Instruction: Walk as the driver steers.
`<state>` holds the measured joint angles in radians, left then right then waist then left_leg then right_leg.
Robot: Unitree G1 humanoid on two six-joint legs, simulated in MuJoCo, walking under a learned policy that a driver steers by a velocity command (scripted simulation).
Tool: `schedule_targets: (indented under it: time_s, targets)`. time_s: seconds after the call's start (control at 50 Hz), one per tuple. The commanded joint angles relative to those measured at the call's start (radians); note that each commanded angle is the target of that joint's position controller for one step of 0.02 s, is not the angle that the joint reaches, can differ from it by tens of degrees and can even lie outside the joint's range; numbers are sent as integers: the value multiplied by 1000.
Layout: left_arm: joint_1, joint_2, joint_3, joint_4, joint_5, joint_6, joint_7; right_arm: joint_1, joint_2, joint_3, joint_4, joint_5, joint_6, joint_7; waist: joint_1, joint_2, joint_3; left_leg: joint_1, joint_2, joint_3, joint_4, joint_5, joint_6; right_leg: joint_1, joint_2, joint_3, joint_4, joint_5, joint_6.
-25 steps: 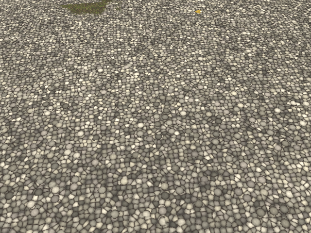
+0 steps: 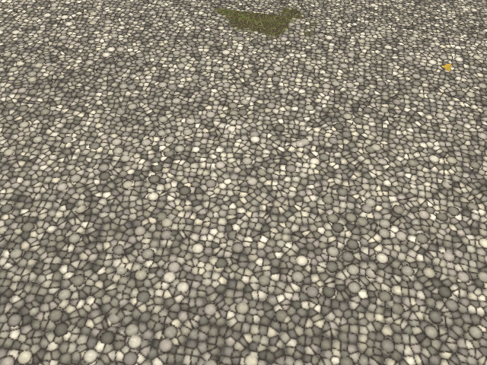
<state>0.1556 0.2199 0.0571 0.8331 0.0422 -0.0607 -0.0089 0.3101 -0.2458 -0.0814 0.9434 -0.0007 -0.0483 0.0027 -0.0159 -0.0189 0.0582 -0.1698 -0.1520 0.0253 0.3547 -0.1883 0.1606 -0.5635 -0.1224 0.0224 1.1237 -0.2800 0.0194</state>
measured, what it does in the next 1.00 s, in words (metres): walks ahead: right foot, then left foot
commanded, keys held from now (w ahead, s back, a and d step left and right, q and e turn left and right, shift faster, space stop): w+q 0.04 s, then w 0.28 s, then w+e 0.68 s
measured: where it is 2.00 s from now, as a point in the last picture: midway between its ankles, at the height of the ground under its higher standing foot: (276, 264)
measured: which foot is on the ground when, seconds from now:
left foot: down 0.00-0.36, up 0.38-0.84, down 0.86-1.00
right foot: up 0.00-0.32, down 0.34-0.88, up 0.90-1.00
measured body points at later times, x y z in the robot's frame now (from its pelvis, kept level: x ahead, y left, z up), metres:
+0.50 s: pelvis +0.29 -0.05 +0.00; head +0.32 -0.05 +0.45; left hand +0.35 +0.22 -0.13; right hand +0.37 -0.30 -0.14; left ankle +0.20 +0.06 -0.65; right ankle +0.34 -0.11 -0.74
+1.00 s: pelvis +0.54 +0.01 +0.00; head +0.57 +0.02 +0.45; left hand +0.64 +0.28 -0.13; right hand +0.65 -0.27 -0.09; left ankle +0.59 +0.09 -0.74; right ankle +0.44 -0.10 -0.66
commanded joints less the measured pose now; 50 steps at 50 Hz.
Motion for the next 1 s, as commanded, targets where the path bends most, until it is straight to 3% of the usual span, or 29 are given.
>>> schedule_targets:
  time_s: [0.02, 0.12, 0.22, 0.24, 0.28, 0.3, 0.32, 0.34, 0.36, 0.38, 0.4, 0.42, 0.44, 0.46, 0.54, 0.62, 0.74, 0.8, 0.82, 0.84, 0.86, 0.88, 0.9, 0.92, 0.94, 0.96, 1.0]
  targets:
    - [33, 68, 13, -49, 6, 25, -8, 54, -132, -22, -53, 5, -27, -3, 19, 36, -29, 45, 261, -256, -144, 441, 102, -85, 4, -34, -83, 89, 31]
    - [-138, 72, 2, -111, -1, 27, -19, 167, -113, -9, -40, 1, -25, -5, -48, 81, -17, 162, 250, -248, -138, 511, 34, -162, 30, -54, -289, 251, 18]
    - [-272, 66, -17, -163, -12, 10, -28, 226, -114, 3, -24, -14, -29, -19, -91, 97, 10, 274, 281, -249, -121, 587, 29, -133, 78, -86, -486, 284, -29]
    - [-275, 73, -17, -171, -15, 5, -28, 222, -122, 4, -23, -17, -30, -22, -84, 103, 14, 288, 296, -253, -112, 616, 29, -105, 87, -84, -520, 271, -46]
    - [-185, 99, -9, -153, -18, -4, -21, 172, -145, 2, -30, -20, -37, -27, -22, 113, -5, 278, 309, -235, -52, 787, 6, 48, 122, -85, -582, 207, -88]
    - [-93, 123, 1, -125, -21, -7, -11, 155, -159, 0, -30, -24, -40, -27, 17, 121, -47, 280, 306, -228, 33, 918, -6, 157, 155, -90, -591, 161, -106]
    - [50, 143, 12, -80, -23, -14, 1, 138, -167, -2, -29, -26, -40, -22, 83, 103, -117, 272, 280, -205, 193, 958, -18, 305, 175, -95, -642, 167, -128]
    - [211, 170, 23, -38, -10, -21, 15, 123, -159, 1, -39, -22, -43, -18, 155, 72, -210, 152, 245, -173, 404, 780, -26, 530, 95, -27, -659, 178, -160]
    - [328, 284, 51, -30, 18, -23, 22, 227, -63, 20, -65, 8, -45, -10, 126, -131, -370, -122, 116, -106, 786, 291, -69, 828, -190, 380, -642, 144, -282]
    - [306, 257, 53, -4, -9, -5, 4, 270, -93, 14, -47, 8, -44, -8, 93, -213, -398, -330, 4, -103, 981, -308, -81, 872, -280, 739, -811, 126, -367]
    - [179, 200, 40, -26, -33, 2, -7, 189, -118, 12, -62, -25, -39, -8, 44, -89, -203, -424, 92, -126, 1014, -234, -74, 710, -237, 645, -848, -13, -351]
    - [105, 134, 23, -40, -38, 1, -13, 92, -115, 15, -85, -37, -42, -1, 40, -4, -102, -436, 140, -113, 956, -160, -77, 577, -194, 513, -872, -7, -329]
    - [93, 107, 14, -30, -30, -3, -14, 49, -96, 19, -101, -38, -43, 6, 22, 11, -37, -423, 172, -102, 893, -132, -81, 480, -141, 422, -899, 80, -305]
    - [107, 96, 8, -12, -32, -9, -11, 40, -86, 22, -116, -47, -34, 11, -1, -5, -19, -389, 196, -100, 834, -118, -93, 415, -98, 360, -917, 149, -283]
    - [175, 142, 21, 24, -41, -28, -7, 17, -58, 35, -137, -51, -9, 21, -20, -42, -38, -359, 214, -53, 695, -80, -148, 354, -36, 254, -951, 301, -287]
    - [244, 155, 29, 32, -46, -19, -5, -186, -53, 46, -212, -44, -4, 21, 30, -43, 2, -423, 224, -29, 472, 69, -196, 353, -3, 235, -978, 275, -267]
    - [333, 176, 41, 28, -33, -9, 2, -362, -55, 57, -282, -26, -13, 20, 97, -57, -25, -404, 177, -32, 277, 135, -207, 471, -5, 275, -872, 397, -238]
    - [292, 198, 50, 1, -24, -4, 11, -319, -83, 50, -288, -21, -28, 14, 59, -76, -45, -272, 153, -52, 180, 55, -185, 471, -20, 325, -792, 439, -204]
    - [266, 208, 54, -10, -24, -3, 12, -259, -98, 44, -273, -20, -35, 9, 30, -78, -63, -176, 139, -48, 140, 25, -173, 448, -14, 339, -748, 447, -189]
    - [244, 208, 54, -18, -30, -7, 8, -156, -119, 34, -244, -24, -46, -1, -22, -43, -107, -23, 134, -47, 67, 37, -152, 410, 29, 319, -635, 461, -166]
    - [240, 165, 43, -36, -43, -14, 1, -33, -181, 16, -228, -45, -59, -16, -72, 50, -208, 175, 274, -175, 27, -44, -108, 324, 98, 257, -419, 354, -138]
    - [276, 76, 22, -76, -75, -16, 1, 66, -271, -4, -234, -68, -52, -30, -88, 223, -327, 425, 531, -496, -25, -196, -40, 74, 216, 112, -147, -43, -100]
    - [333, 118, 27, -87, -54, -3, 6, 48, -277, -14, -221, -55, -33, -26, -32, 308, -332, 399, 614, -759, -89, -257, 33, -79, 219, 57, 1, -280, -103]
    - [307, 151, 33, -56, -32, 14, 7, -15, -173, 7, -240, -48, -26, -19, -11, 138, -202, 285, 568, -647, -90, -325, 24, -110, 144, 79, 72, -202, -108]
    - [249, 137, 30, -58, -24, 17, -5, -61, -109, 22, -244, -38, -28, -14, -9, 67, -110, 173, 507, -495, -116, -244, 5, -97, 116, 73, 54, -124, -99]
    - [225, 120, 29, -64, -21, 23, -15, -82, -88, 30, -242, -39, -32, -13, 7, 87, -75, 107, 461, -378, -144, -132, -19, -71, 91, 62, 23, -82, -89]
    - [208, 117, 29, -71, -3, 45, -32, -61, -88, 30, -219, -30, -46, -13, 21, 134, -51, 61, 409, -237, -166, 48, -33, -55, 73, 40, 20, -37, -69]
Velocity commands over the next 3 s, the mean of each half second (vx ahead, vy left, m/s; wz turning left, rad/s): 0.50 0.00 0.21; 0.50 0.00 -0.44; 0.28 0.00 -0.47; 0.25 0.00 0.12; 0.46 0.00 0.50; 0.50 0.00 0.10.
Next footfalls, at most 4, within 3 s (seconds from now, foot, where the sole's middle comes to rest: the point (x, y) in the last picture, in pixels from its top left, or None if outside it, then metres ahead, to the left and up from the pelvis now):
0.34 right None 0.38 -0.11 -0.78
0.86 left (214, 305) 0.63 0.09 -0.78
1.34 right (301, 256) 0.79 -0.17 -0.78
1.82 left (240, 259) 0.78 0.01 -0.78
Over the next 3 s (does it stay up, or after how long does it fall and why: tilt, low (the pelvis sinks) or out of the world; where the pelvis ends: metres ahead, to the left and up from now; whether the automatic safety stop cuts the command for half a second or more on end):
stays up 1.26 -0.14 0.01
